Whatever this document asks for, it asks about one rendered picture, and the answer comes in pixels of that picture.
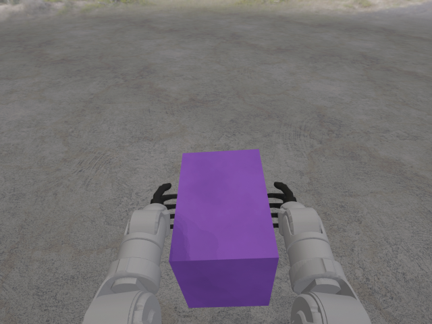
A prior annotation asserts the right robot forearm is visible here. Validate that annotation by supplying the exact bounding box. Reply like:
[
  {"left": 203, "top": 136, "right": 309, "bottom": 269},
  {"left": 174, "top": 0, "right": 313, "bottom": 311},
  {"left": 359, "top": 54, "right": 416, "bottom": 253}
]
[{"left": 277, "top": 201, "right": 371, "bottom": 322}]

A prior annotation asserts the carton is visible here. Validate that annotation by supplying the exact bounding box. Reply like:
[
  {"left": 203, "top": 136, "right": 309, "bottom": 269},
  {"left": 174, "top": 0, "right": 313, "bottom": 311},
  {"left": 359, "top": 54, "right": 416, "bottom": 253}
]
[{"left": 169, "top": 149, "right": 279, "bottom": 308}]

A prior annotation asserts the left robot upper arm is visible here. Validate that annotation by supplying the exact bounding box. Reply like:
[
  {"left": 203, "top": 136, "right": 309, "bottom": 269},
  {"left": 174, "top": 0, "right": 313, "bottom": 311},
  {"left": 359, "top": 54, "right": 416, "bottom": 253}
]
[{"left": 83, "top": 290, "right": 161, "bottom": 324}]

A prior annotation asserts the right robot hand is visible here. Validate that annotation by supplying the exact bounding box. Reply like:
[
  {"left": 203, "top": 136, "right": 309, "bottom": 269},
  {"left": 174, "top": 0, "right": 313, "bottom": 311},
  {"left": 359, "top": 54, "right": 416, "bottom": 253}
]
[{"left": 267, "top": 182, "right": 297, "bottom": 228}]

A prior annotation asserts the right robot upper arm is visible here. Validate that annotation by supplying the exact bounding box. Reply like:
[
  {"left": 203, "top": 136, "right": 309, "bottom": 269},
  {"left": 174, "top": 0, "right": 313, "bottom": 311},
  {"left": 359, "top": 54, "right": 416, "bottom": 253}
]
[{"left": 291, "top": 292, "right": 371, "bottom": 324}]

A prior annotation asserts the left robot hand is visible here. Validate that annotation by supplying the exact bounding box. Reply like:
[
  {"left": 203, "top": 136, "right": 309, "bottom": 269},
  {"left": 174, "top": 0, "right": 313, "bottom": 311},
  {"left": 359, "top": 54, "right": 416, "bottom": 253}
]
[{"left": 151, "top": 183, "right": 178, "bottom": 229}]

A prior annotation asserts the left robot forearm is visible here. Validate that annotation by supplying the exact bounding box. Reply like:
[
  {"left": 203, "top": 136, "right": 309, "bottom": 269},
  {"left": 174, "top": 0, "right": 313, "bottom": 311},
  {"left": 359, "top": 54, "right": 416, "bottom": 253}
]
[{"left": 82, "top": 203, "right": 170, "bottom": 324}]

